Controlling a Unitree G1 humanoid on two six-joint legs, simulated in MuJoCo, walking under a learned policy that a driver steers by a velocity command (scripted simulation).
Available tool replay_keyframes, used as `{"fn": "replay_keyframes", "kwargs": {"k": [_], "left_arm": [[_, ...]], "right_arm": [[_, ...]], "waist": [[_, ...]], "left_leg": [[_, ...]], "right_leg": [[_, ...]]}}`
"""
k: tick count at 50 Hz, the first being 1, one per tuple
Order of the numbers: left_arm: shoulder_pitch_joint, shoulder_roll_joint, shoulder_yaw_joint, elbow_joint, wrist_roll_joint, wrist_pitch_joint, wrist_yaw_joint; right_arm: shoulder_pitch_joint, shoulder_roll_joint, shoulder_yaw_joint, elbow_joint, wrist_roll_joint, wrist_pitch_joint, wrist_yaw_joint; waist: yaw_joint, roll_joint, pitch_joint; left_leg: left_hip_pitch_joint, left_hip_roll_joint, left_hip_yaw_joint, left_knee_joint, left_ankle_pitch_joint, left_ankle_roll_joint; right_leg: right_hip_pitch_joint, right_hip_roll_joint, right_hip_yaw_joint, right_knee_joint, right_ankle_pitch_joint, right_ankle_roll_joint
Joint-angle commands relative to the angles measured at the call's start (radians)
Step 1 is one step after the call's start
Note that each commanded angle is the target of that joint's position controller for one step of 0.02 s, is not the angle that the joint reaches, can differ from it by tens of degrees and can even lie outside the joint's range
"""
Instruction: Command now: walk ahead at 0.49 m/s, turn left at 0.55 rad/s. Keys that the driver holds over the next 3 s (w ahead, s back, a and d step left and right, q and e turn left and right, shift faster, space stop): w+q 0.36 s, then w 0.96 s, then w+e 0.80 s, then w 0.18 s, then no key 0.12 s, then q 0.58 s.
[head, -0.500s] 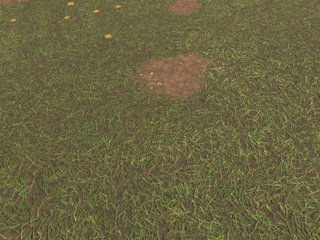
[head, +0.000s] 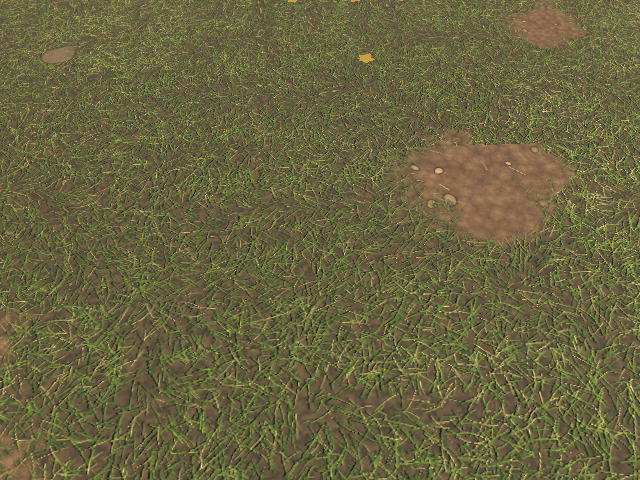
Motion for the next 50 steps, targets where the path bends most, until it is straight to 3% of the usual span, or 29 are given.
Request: {"fn": "replay_keyframes", "kwargs": {"k": [1, 3, 5, 6, 8, 9, 13, 14, 16, 20, 22, 24, 26, 27, 28, 29, 30, 31, 32, 33, 34, 35, 36, 37, 38, 39, 41, 45, 50], "left_arm": [[-0.001, 0.143, 0.034, -0.092, 0.021, -0.005, 0.005], [-0.011, 0.119, 0.035, -0.103, 0.031, 0.036, 0.005], [-0.048, 0.116, 0.043, -0.12, 0.032, 0.057, -0.011], [-0.059, 0.104, 0.039, -0.121, 0.042, 0.065, -0.022], [-0.107, 0.102, 0.043, -0.132, 0.036, 0.07, -0.034], [-0.137, 0.117, 0.05, -0.142, 0.034, 0.071, -0.037], [-0.324, 0.176, 0.078, -0.206, 0.031, 0.055, -0.032], [-0.355, 0.169, 0.071, -0.224, 0.033, 0.05, -0.036], [-0.377, 0.149, 0.068, -0.224, 0.044, 0.042, -0.045], [-0.418, 0.13, 0.054, -0.25, 0.042, 0.028, -0.061], [-0.474, 0.125, 0.048, -0.289, 0.037, 0.013, -0.069], [-0.479, 0.122, 0.045, -0.307, 0.02, -0.001, -0.063], [-0.408, 0.088, 0.032, -0.289, 0.013, -0.02, -0.057], [-0.302, 0.085, 0.036, -0.257, 0.006, -0.026, -0.05], [-0.148, 0.106, 0.049, -0.203, -0.007, -0.03, -0.036], [0.023, 0.12, 0.06, -0.134, -0.009, -0.028, -0.021], [0.155, 0.176, 0.083, -0.087, -0.008, -0.013, -0.017], [0.27, 0.22, 0.083, -0.059, 0.02, -0.01, -0.028], [0.276, 0.234, 0.077, -0.061, 0.025, -0.023, -0.037], [0.228, 0.198, 0.078, -0.082, 0.004, -0.018, -0.046], [0.139, 0.192, 0.083, -0.111, 0.001, -0.024, -0.028], [0.058, 0.124, 0.061, -0.132, 0.013, -0.02, -0.01], [0.063, 0.13, 0.045, -0.112, 0.013, -0.044, 0.001], [0.088, 0.112, 0.037, -0.067, 0.025, -0.054, -0.004], [0.073, 0.102, 0.031, -0.036, 0.014, -0.065, -0.006], [0.059, 0.105, 0.029, -0.03, 0.013, -0.066, -0.012], [0.086, 0.071, 0.02, -0.016, -0.003, -0.059, -0.023], [0.184, 0.077, 0.021, 0.007, -0.032, -0.036, -0.024], [0.312, 0.101, 0.021, 0.054, 0.002, -0.004, -0.006]], "right_arm": [[0.122, -0.133, -0.036, -0.022, 0.003, -0.019, -0.013], [0.13, -0.121, -0.024, -0.014, 0.015, -0.041, -0.013], [0.171, -0.158, -0.027, -0.006, 0.019, -0.043, -0.019], [0.182, -0.162, -0.033, 0.0, 0.015, -0.036, -0.022], [0.221, -0.166, -0.032, -0.005, -0.006, -0.034, -0.021], [0.236, -0.159, -0.03, -0.007, -0.005, -0.034, -0.022], [0.416, -0.161, -0.029, 0.058, -0.005, -0.058, -0.044], [0.396, -0.162, -0.03, 0.068, 0.0, -0.063, -0.053], [0.395, -0.154, -0.025, 0.07, -0.012, -0.066, -0.061], [0.398, -0.15, -0.02, 0.056, -0.014, -0.072, -0.066], [0.43, -0.151, -0.017, 0.069, -0.032, -0.072, -0.078], [0.432, -0.136, -0.011, 0.072, -0.031, -0.07, -0.088], [0.414, -0.108, -0.002, 0.077, -0.031, -0.07, -0.092], [0.404, -0.1, 0.001, 0.091, -0.037, -0.07, -0.095], [0.397, -0.109, 0.001, 0.104, -0.04, -0.068, -0.098], [0.384, -0.135, -0.006, 0.11, -0.016, -0.062, -0.1], [0.353, -0.14, -0.016, 0.104, -0.001, -0.056, -0.086], [0.356, -0.079, -0.011, 0.101, 0.019, -0.052, -0.079], [0.58, -0.076, -0.006, 0.079, 0.077, -0.057, -0.092], [0.572, -0.1, 0.009, 0.103, 0.054, -0.049, -0.103], [0.423, -0.125, 0.013, 0.077, 0.004, -0.036, -0.092], [0.335, -0.14, 0.009, 0.07, -0.047, -0.032, -0.074], [0.191, -0.143, 0.002, 0.027, -0.065, -0.038, -0.054], [0.145, -0.114, 0.008, 0.02, -0.064, -0.03, -0.042], [0.081, -0.072, 0.02, -0.005, -0.048, -0.019, -0.025], [0.076, -0.041, 0.029, -0.008, -0.051, -0.018, -0.011], [0.06, -0.007, 0.045, -0.003, -0.043, -0.028, 0.004], [-0.137, 0.003, 0.066, -0.037, -0.019, -0.034, 0.006], [-0.296, -0.017, 0.068, -0.078, -0.013, -0.032, -0.001]], "waist": [[-0.016, -0.023, -0.058], [0.01, -0.012, -0.077], [0.006, 0.012, -0.092], [0.003, 0.006, -0.105], [-0.025, 0.026, -0.1], [-0.031, 0.028, -0.084], [-0.104, 0.067, -0.004], [-0.097, 0.055, 0.017], [-0.113, 0.052, -0.027], [-0.132, 0.088, -0.028], [-0.162, 0.091, -0.004], [-0.169, 0.082, 0.003], [-0.156, 0.056, -0.003], [-0.117, 0.034, -0.035], [-0.048, 0.0, -0.091], [0.043, -0.042, -0.135], [0.099, -0.109, -0.203], [0.129, -0.153, -0.223], [-0.022, -0.306, -0.404], [0.014, -0.23, -0.483], [0.038, -0.218, -0.397], [0.014, -0.034, -0.312], [0.015, -0.028, -0.179], [-0.014, -0.018, -0.085], [-0.063, -0.004, 0.019], [-0.073, -0.047, -0.008], [-0.065, -0.124, -0.078], [0.004, -0.072, -0.073], [0.058, -0.035, -0.026]], "left_leg": [[0.259, 0.338, -0.502, -0.362, 0.307, 0.196], [0.206, 0.29, -0.429, -0.386, 0.395, 0.164], [0.221, 0.25, -0.396, -0.405, 0.4, 0.155], [0.205, 0.238, -0.369, -0.395, 0.397, 0.151], [0.21, 0.231, -0.383, -0.395, 0.346, 0.136], [0.217, 0.231, -0.407, -0.395, 0.304, 0.128], [0.467, 0.263, -0.523, -0.382, 0.16, 0.134], [0.393, 0.235, -0.494, -0.38, 0.148, 0.128], [0.359, 0.206, -0.475, -0.303, 0.175, 0.114], [0.309, 0.19, -0.519, -0.167, 0.145, 0.106], [0.344, 0.191, -0.556, -0.099, 0.125, 0.106], [0.365, 0.169, -0.53, -0.027, 0.142, 0.074], [0.324, 0.111, -0.479, 0.071, 0.114, 0.028], [0.304, 0.072, -0.445, 0.194, 0.114, 0.018], [0.312, 0.051, -0.43, 0.362, 0.163, 0.017], [0.289, 0.033, -0.369, 0.588, 0.187, 0.002], [0.091, -0.022, -0.287, 0.858, -0.153, -0.029], [-0.163, -0.113, -0.239, 1.231, -0.603, -0.052], [-0.408, -0.057, -0.262, 1.364, -0.578, -0.087], [-0.527, 0.021, -0.216, 1.407, -0.498, -0.088], [-0.641, 0.059, -0.173, 1.339, -0.355, -0.089], [-0.548, 0.101, -0.134, 1.257, -0.252, -0.084], [-0.525, 0.119, -0.202, 1.049, -0.144, -0.074], [-0.465, 0.139, -0.217, 0.947, -0.133, -0.074], [-0.374, 0.169, -0.189, 0.688, -0.068, -0.103], [-0.27, 0.169, -0.117, 0.544, 0.015, -0.122], [-0.156, 0.172, -0.073, 0.353, 0.169, -0.128], [-0.123, 0.155, 0.0, 0.122, 0.286, -0.103], [-0.236, 0.136, 0.002, -0.017, 0.144, -0.08]], "right_leg": [[-0.303, -0.085, 0.1, -0.054, 0.06, 0.022], [-0.228, -0.093, 0.094, -0.177, 0.06, 0.044], [-0.252, -0.09, 0.079, -0.24, 0.121, 0.056], [-0.256, -0.083, 0.059, -0.241, 0.164, 0.065], [-0.309, -0.081, 0.053, -0.211, 0.308, 0.053], [-0.355, -0.089, 0.065, -0.214, 0.337, 0.049], [-0.672, -0.104, 0.15, -0.339, 0.375, 0.053], [-0.621, -0.084, 0.134, -0.449, 0.434, 0.064], [-0.526, -0.053, 0.117, -0.501, 0.537, 0.066], [-0.468, -0.027, 0.108, -0.565, 0.647, 0.033], [-0.509, -0.028, 0.123, -0.605, 0.657, 0.015], [-0.461, -0.035, 0.118, -0.707, 0.718, 0.013], [-0.26, -0.047, 0.121, -0.893, 0.818, 0.011], [-0.111, -0.052, 0.11, -0.961, 0.899, 0.012], [0.029, -0.055, 0.099, -1.019, 0.964, 0.011], [0.188, -0.077, 0.087, -1.13, 1.066, 0.016], [0.455, -0.135, 0.136, -1.052, 1.046, 0.01], [0.646, -0.21, 0.156, -0.79, 1.327, -0.008], [0.965, -0.412, 0.384, -0.477, 1.702, -0.127], [0.954, -0.439, 0.462, -0.555, 1.413, -0.188], [0.765, -0.439, 0.556, -0.759, 0.615, -0.288], [0.489, -0.387, 0.595, -0.918, 0.202, -0.276], [0.306, -0.393, 0.611, -0.94, 0.32, -0.27], [0.142, -0.353, 0.554, -0.939, 0.487, -0.242], [-0.05, -0.261, 0.414, -1.0, 0.539, -0.194], [-0.099, -0.192, 0.335, -1.036, 0.574, -0.181], [-0.066, -0.146, 0.232, -1.012, 0.821, -0.171], [0.072, -0.151, 0.204, -1.04, 0.851, -0.105], [0.364, -0.205, 0.227, -0.995, 0.831, -0.127]]}}
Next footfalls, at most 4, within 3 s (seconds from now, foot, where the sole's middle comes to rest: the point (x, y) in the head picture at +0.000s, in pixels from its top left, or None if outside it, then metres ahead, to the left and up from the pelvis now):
0.60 right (378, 456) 0.56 -0.10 -0.92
1.10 left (288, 380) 0.74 0.11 -0.92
1.58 right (351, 322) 0.91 -0.05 -0.92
2.04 left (283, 259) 1.23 0.16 -1.09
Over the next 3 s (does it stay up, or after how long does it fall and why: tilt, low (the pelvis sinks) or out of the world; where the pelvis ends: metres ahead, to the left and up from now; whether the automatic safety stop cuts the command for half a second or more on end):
stays up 1.37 0.03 -0.33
